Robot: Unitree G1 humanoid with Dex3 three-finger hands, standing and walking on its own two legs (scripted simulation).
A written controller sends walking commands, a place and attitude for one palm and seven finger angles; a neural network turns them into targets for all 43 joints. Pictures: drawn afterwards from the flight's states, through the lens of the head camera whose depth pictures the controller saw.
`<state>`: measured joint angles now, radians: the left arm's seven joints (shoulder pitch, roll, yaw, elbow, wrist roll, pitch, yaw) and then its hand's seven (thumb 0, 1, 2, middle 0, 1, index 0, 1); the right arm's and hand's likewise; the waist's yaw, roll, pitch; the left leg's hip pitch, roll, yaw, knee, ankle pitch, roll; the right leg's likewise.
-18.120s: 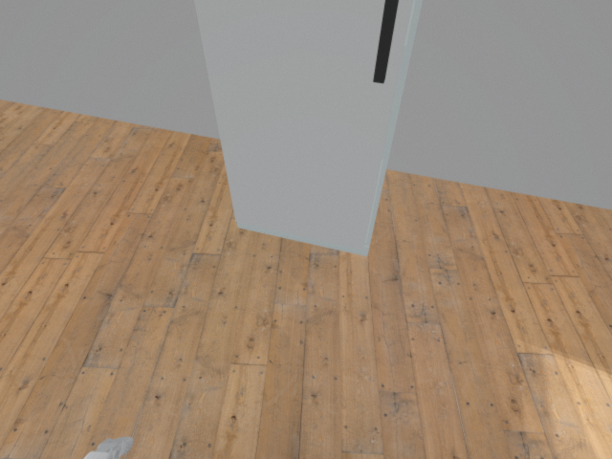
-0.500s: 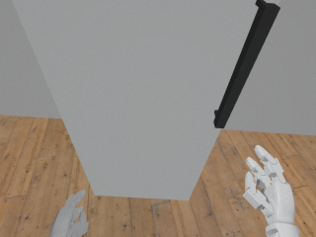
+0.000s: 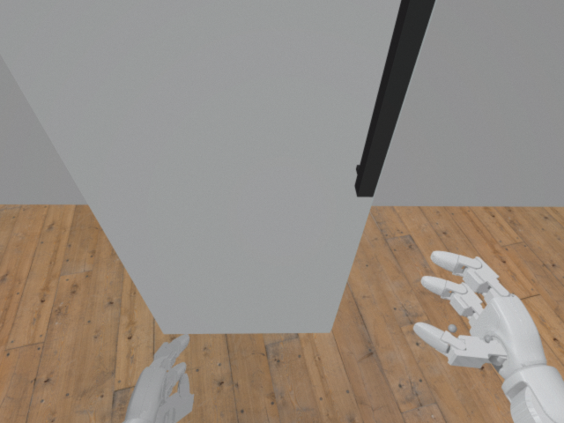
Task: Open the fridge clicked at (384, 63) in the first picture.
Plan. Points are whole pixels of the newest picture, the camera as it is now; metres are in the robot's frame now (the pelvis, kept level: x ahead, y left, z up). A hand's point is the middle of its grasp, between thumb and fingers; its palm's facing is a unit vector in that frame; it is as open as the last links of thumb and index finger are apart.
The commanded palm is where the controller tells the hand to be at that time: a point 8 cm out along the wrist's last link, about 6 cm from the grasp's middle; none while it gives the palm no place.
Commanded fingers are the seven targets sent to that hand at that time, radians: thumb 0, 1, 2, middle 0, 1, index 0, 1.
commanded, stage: raise the hand to about handle height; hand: right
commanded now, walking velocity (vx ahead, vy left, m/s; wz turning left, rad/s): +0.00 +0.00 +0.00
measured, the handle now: (384, 96) +0.49 -0.10 +0.24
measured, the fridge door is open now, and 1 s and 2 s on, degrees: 0 0 0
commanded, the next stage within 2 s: move the hooked fingers beside the handle in 1.34 s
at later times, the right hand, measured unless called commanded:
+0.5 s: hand out of the picture +0.27 -0.27 +0.19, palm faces +0.07 +0.99 -0.09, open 13.4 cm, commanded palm +0.24 -0.31 +0.19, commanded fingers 0.00 0.50 -0.30 0.30 1.20 0.30 1.20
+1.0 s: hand out of the picture +0.30 -0.28 +0.23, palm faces +0.00 +0.99 -0.10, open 14.0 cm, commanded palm +0.26 -0.32 +0.25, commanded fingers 0.00 0.50 -0.30 0.30 1.20 0.30 1.20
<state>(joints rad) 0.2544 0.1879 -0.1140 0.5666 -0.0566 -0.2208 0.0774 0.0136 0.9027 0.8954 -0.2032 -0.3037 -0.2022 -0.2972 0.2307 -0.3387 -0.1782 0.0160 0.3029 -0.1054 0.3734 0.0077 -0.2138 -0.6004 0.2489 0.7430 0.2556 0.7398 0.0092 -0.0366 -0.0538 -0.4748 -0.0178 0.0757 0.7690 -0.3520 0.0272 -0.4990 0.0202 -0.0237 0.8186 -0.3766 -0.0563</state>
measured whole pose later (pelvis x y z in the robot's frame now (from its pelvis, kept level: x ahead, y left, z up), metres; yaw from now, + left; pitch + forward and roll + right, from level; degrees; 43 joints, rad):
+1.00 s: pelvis +0.02 +0.00 +0.03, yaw +0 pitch -2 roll +1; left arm 0.20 0.30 -0.10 0.62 -0.10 -0.20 0.08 0.01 0.90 0.90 -0.20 -0.30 -0.20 -0.30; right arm -0.19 -0.56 -0.48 0.16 0.34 0.29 0.54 -0.01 0.50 -0.30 0.30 1.20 0.30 1.20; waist -0.05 -0.07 -0.03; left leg -0.20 -0.02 0.07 0.50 -0.26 0.03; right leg -0.22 0.03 -0.02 0.54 -0.28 -0.05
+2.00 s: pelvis +0.03 +0.00 +0.03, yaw +0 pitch -2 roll +0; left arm 0.23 0.28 -0.09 0.62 -0.10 -0.19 0.08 0.01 0.91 0.90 -0.20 -0.30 -0.20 -0.30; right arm -0.30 -0.47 -0.39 0.20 0.29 0.25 0.41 -0.01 0.50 -0.30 0.30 1.20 0.31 1.20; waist -0.03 -0.06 -0.03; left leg -0.20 -0.01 0.06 0.49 -0.27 0.03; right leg -0.20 0.04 -0.03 0.51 -0.28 -0.05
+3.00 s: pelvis +0.04 +0.01 +0.03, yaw +0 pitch +0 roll +0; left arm 0.27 0.27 -0.07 0.67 -0.10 -0.12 0.09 0.01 0.91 0.90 -0.20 -0.30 -0.20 -0.30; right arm -0.60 -0.41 -0.29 0.52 0.25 0.16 0.30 -0.01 0.50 -0.30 0.30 1.20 0.31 1.20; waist 0.02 -0.04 -0.05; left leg -0.22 -0.03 0.05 0.48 -0.27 0.04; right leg -0.22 0.03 -0.03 0.49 -0.28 -0.04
